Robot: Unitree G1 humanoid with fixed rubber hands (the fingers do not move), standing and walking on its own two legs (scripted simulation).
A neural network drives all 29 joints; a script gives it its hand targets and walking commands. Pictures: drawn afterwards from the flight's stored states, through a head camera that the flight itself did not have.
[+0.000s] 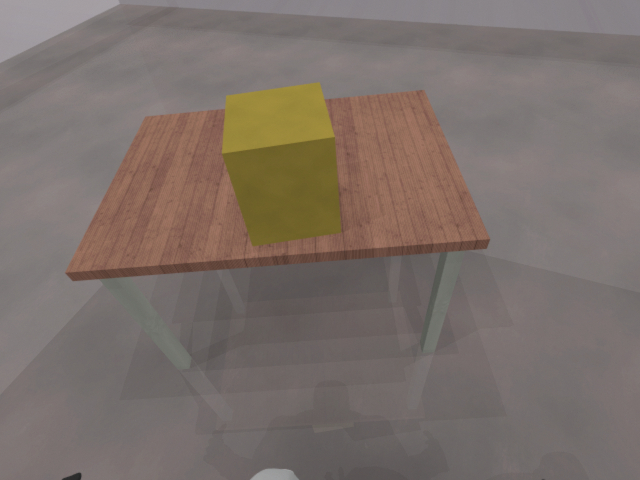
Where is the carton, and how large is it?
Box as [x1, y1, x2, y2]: [222, 82, 340, 245]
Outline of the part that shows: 319,82 226,96 222,155 252,245 340,232 334,136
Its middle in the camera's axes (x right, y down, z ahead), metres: -0.08 -0.15 +0.84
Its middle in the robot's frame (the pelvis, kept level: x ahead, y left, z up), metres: +0.73 +0.10 -0.04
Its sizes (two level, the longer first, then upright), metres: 0.210 0.200 0.250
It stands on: a table, 0.60 m high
